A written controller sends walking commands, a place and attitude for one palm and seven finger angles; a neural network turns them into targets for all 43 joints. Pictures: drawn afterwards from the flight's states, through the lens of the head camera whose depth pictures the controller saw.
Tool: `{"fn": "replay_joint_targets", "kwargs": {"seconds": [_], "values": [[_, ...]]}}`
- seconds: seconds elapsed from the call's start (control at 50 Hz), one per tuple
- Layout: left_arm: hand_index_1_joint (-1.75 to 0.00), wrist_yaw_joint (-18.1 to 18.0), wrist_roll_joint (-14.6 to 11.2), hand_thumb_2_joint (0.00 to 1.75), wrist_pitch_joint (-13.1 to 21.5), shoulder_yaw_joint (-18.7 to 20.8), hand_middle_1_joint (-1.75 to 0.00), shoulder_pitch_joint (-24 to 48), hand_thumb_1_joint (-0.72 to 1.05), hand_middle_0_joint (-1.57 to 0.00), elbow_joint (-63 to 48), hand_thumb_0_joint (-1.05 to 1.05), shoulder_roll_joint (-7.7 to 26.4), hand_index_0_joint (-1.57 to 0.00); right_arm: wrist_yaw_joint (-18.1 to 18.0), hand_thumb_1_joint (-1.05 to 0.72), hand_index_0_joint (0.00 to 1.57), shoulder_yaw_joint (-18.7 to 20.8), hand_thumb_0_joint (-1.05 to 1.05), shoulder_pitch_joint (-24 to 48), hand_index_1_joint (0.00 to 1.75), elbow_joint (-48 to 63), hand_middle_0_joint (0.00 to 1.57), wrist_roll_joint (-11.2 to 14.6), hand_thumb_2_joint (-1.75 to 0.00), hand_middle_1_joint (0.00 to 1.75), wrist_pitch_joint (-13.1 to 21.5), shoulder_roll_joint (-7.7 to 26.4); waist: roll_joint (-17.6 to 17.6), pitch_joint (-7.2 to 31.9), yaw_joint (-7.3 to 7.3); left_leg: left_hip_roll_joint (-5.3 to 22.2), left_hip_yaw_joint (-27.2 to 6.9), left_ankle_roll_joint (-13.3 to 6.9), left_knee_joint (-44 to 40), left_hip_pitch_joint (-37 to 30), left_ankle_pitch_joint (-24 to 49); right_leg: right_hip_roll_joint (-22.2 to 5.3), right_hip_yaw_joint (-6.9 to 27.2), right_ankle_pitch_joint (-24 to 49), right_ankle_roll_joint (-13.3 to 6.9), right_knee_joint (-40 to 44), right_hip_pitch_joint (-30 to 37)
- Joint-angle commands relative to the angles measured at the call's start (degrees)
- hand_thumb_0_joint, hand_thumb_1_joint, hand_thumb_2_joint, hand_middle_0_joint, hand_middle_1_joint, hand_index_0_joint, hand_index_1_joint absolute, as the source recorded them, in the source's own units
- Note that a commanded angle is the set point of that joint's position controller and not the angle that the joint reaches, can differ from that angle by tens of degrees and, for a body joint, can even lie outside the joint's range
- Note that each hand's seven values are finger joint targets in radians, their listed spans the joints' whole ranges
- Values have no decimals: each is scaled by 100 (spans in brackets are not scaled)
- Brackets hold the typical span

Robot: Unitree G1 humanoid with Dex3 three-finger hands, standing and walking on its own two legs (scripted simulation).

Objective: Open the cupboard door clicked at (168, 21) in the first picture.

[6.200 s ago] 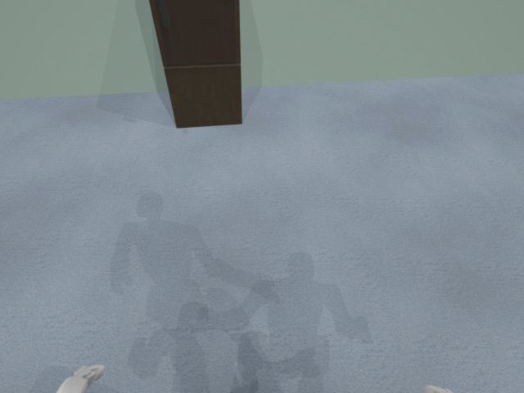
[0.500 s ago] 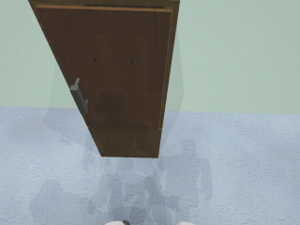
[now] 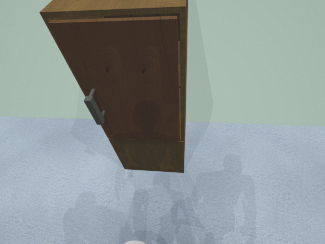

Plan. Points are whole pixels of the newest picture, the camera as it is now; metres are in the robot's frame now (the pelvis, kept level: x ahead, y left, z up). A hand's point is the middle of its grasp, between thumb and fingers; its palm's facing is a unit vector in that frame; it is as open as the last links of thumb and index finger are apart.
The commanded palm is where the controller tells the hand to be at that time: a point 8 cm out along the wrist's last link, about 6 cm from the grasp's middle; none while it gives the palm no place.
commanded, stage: come to a stop and stand still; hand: left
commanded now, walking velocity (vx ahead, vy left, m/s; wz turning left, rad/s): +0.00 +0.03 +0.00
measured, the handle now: (96, 107) +0.58 +0.33 -0.08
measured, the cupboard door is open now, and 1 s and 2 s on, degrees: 0 0 0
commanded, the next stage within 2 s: look again from close up in 0.58 s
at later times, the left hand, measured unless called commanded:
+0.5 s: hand out of the picture +0.03 +0.24 -0.18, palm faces +0.03 -0.98 -0.22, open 7.4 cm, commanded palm none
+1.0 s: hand out of the picture +0.01 +0.24 -0.19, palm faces -0.02 -0.98 -0.20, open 7.4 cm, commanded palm none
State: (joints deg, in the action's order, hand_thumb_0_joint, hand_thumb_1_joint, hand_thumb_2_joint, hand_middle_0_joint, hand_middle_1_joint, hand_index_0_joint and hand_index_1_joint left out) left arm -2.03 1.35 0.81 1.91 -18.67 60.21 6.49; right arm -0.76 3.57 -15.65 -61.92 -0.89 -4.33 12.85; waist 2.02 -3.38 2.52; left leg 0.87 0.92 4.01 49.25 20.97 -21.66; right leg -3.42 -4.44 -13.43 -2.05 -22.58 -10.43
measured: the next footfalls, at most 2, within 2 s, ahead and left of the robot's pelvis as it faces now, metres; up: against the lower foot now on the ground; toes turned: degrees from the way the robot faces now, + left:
left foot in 0.18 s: +0.03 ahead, +0.18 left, +0.00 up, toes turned +1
right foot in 1.84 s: +0.08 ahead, +0.00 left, +0.00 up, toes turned -5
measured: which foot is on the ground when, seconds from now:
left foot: up 0.00-0.16, down 0.18-1.00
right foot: down 0.00-1.00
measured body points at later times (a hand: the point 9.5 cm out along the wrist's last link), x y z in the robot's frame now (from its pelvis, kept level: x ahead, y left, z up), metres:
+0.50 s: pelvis +0.01 +0.06 -0.01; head +0.02 +0.05 +0.44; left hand +0.03 +0.29 -0.16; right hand +0.08 -0.16 -0.17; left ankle -0.02 +0.17 -0.75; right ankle -0.01 -0.06 -0.75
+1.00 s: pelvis -0.01 +0.07 -0.01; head -0.01 +0.06 +0.44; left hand +0.01 +0.30 -0.17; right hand -0.03 -0.14 -0.18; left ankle -0.02 +0.17 -0.75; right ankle -0.01 -0.06 -0.75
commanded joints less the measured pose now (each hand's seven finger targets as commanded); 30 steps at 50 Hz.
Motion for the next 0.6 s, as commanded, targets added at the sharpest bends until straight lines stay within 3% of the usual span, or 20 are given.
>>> {"fn": "replay_joint_targets", "kwargs": {"seconds": [0.0,0.06,0.1,0.12,0.14,0.16,0.18,0.2,0.22,0.24,0.28,0.32,0.36,0.38,0.4,0.42,0.44,0.48,0.58], "values": [[-30,-87,40,90,-6,262,-30,-432,90,-20,-69,0,1244,-20,9,-90,20,-34,0,352,30,544,20,62,-90,30,217,120,-1236,411,60,85,-16,-96,-518,352,-184,-1565,1342,3023,-771,330,796],[-30,-55,49,90,-41,247,-30,-160,90,-20,-43,0,1251,-20,3,-90,20,-64,0,250,30,495,20,78,-90,30,273,67,-1365,376,-88,6,136,-173,-1401,-449,175,-1332,1181,2284,-603,310,203],[-30,-39,6,90,-82,231,-30,57,90,-20,-37,0,1191,-20,-10,-90,20,-83,0,-81,30,327,20,74,-90,30,343,40,-1324,382,-293,-44,291,-210,-2469,-1403,1094,-966,914,1368,-267,66,-378],[-30,-29,-23,90,-103,191,-30,32,90,-20,-24,0,1042,-20,-33,-90,20,-86,0,-175,30,287,20,65,-90,30,415,197,-898,447,-317,202,170,-267,-2813,-1762,1418,-692,739,1041,-97,-280,-515],[-30,-13,-51,90,-129,138,-30,-139,90,-20,-26,0,791,-20,-55,-90,20,-33,0,-144,30,327,20,29,-90,30,475,523,111,552,-257,916,-642,-505,-2909,-1961,2087,-297,462,115,115,-699,-901],[-30,-10,-66,90,-140,86,-30,-212,90,-20,-25,0,591,-20,-77,-90,20,-8,0,8,30,399,20,7,-90,30,464,782,796,463,-185,1541,-1195,-899,-3205,-1584,2248,-104,76,-855,293,-963,-885],[-30,-14,-25,90,-151,54,-30,-123,90,-20,-28,0,555,-20,-79,-90,20,-20,0,173,30,459,20,0,-90,30,423,790,667,169,-165,1670,-1153,-1111,-3455,-923,1779,-78,105,-1284,307,-1353,-690],[-30,14,-31,90,-137,28,-30,-141,90,-20,-18,0,461,-20,-125,-90,20,-54,0,351,30,474,20,-37,-90,30,440,696,536,-126,-79,1508,-1017,-1110,-3519,-797,1947,-74,125,-1179,316,-1486,-880],[-30,8,-14,90,-191,19,-30,-50,90,-20,91,0,499,-20,-148,-90,20,-105,0,358,30,390,20,-29,-90,30,484,542,1177,-117,-161,1333,-967,-1080,-3640,-991,2366,-133,158,-1210,340,-1724,-883],[-30,12,-25,90,-206,26,-30,-36,90,-20,130,0,620,-20,-173,-90,20,-146,0,411,30,361,20,-17,-90,30,476,430,1291,-168,-129,1230,-774,-1108,-3513,-1046,2911,-161,241,-1196,320,-1881,-867],[-30,30,-48,90,-177,30,-30,-114,90,-20,188,0,663,-20,-193,-90,20,-179,0,415,30,329,20,11,-90,30,489,364,1041,90,-101,1150,-499,-1158,-3222,-1355,3750,-179,271,-1143,307,-1746,-728],[-30,28,-58,90,-141,8,-30,-82,90,-20,189,0,642,-20,-185,-90,20,-149,0,387,30,334,20,1,-90,30,494,391,649,228,-110,1075,-464,-1124,-2989,-1535,4008,-140,226,-773,337,-1106,-517],[-30,22,-49,90,-69,7,-30,-230,90,-20,273,0,694,-20,-183,-90,20,-150,0,373,30,274,20,40,-90,30,508,349,131,352,-33,839,-338,-855,-2631,-1447,3524,-162,339,458,325,-69,16],[-30,12,-40,90,-31,4,-30,-200,90,-20,281,0,814,-20,-167,-90,20,-151,0,316,30,255,20,77,-90,30,515,249,-301,379,-103,665,-280,-679,-2556,-1332,3101,-312,561,1307,246,72,194],[-30,-1,-34,90,-6,0,-30,-132,90,-20,271,0,853,-20,-155,-90,20,-146,0,253,30,248,20,78,-90,30,528,156,-404,392,-169,556,-200,-579,-2606,-1262,2657,-484,683,1839,158,12,265],[-30,-1,-41,90,-4,-12,-30,-18,90,-20,260,0,891,-20,-141,-90,20,-147,0,213,30,215,20,73,-90,30,524,144,-505,379,-221,517,-204,-529,-2713,-1264,2290,-528,650,1809,122,-40,238],[-30,-4,-50,90,1,-3,-30,91,90,-20,249,0,868,-20,-140,-90,20,-141,0,232,30,185,20,48,-90,30,502,154,-860,271,-231,526,-187,-499,-2686,-1309,2239,-458,633,1863,110,-52,139],[-30,-14,-57,90,-1,-25,-30,165,90,-20,220,0,801,-20,-144,-90,20,-173,0,112,30,74,20,47,-90,30,514,150,-808,180,-242,568,-184,-512,-2818,-1319,2316,-426,535,1786,113,-14,138],[-30,-18,-86,90,-39,-32,-30,234,90,-20,239,0,848,-20,-138,-90,20,-262,0,40,30,-108,20,31,-90,30,538,142,-155,114,-184,575,-205,-509,-3029,-1253,2067,-360,540,1124,132,187,258]]}}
